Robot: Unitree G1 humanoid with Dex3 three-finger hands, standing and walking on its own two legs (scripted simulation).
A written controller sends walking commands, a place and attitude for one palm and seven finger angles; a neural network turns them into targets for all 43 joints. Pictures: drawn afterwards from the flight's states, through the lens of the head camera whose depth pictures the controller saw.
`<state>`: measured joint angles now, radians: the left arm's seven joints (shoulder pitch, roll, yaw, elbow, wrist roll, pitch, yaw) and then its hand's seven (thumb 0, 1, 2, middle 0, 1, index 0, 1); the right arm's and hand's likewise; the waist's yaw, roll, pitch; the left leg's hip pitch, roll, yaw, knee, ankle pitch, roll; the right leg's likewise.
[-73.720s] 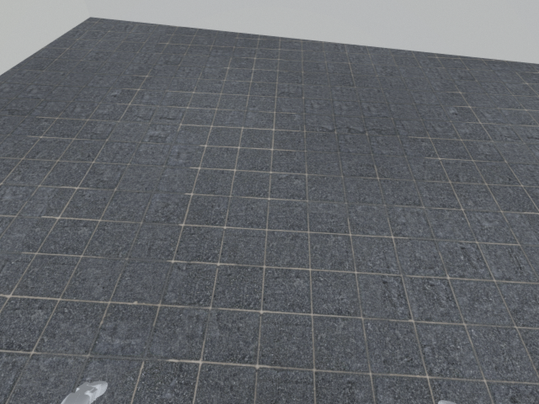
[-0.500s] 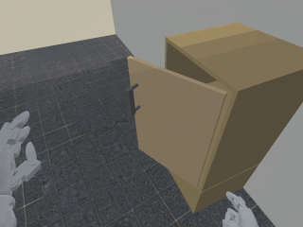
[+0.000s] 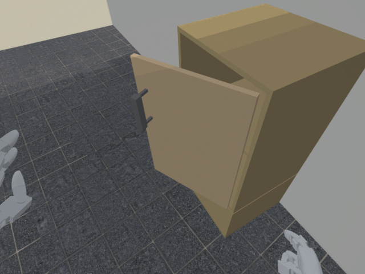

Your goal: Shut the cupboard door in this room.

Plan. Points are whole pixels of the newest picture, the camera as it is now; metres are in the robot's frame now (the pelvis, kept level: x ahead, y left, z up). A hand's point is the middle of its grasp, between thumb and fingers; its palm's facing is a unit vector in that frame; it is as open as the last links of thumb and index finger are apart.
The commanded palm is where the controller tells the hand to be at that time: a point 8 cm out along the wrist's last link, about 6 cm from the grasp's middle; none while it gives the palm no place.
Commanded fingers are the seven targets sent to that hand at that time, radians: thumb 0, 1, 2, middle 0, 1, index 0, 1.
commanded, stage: step back with the hand held close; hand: left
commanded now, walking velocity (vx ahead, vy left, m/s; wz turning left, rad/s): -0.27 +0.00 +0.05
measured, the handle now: (143, 109) +0.61 +0.17 -0.01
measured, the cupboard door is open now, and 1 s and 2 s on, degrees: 27 27 27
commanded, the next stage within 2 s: stop stepping back and stand still in 0.90 s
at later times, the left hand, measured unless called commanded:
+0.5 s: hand out of the picture +0.10 +0.31 +0.15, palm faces +0.49 -0.73 -0.47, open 7.4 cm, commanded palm +0.03 +0.33 +0.18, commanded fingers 0.00 0.90 0.90 -0.20 -0.30 -0.20 -0.30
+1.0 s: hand out of the picture +0.00 +0.31 +0.15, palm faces +0.53 -0.73 -0.43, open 7.4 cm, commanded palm -0.09 +0.33 +0.18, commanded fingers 0.00 0.90 0.90 -0.20 -0.30 -0.20 -0.30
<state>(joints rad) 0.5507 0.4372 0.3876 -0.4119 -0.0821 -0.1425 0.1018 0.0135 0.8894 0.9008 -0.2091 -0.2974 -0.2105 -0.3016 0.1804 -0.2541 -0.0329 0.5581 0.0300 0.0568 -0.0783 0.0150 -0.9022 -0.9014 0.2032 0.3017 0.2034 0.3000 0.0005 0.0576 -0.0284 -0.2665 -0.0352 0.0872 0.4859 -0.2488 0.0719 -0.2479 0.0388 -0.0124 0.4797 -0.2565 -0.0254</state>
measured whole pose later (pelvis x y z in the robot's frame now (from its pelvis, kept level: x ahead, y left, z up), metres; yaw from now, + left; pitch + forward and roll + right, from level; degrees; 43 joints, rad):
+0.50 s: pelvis -0.09 +0.02 -0.02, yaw +3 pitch +1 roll -3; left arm 0.49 0.41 0.46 -0.46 -0.02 -0.23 0.13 0.01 0.89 0.90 -0.21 -0.30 -0.21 -0.30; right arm 0.22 -0.22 0.00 0.56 0.00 -0.03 -0.07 0.01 -0.90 -0.90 0.21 0.30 0.21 0.30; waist 0.01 0.02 0.01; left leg -0.46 -0.04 0.06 0.61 -0.17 0.11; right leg -0.33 0.07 0.06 0.60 -0.29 0.02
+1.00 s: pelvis -0.19 +0.02 -0.02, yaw +7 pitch +2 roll +0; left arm 0.45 0.45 0.45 -0.50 -0.02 -0.24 0.16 0.01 0.89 0.90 -0.21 -0.30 -0.21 -0.30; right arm 0.18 -0.20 -0.04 0.61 -0.01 -0.06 -0.08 0.01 -0.90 -0.90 0.20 0.30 0.20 0.30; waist 0.00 -0.08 0.03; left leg -0.40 0.00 0.00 0.67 -0.29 0.01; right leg -0.52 0.04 0.11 0.73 -0.28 0.04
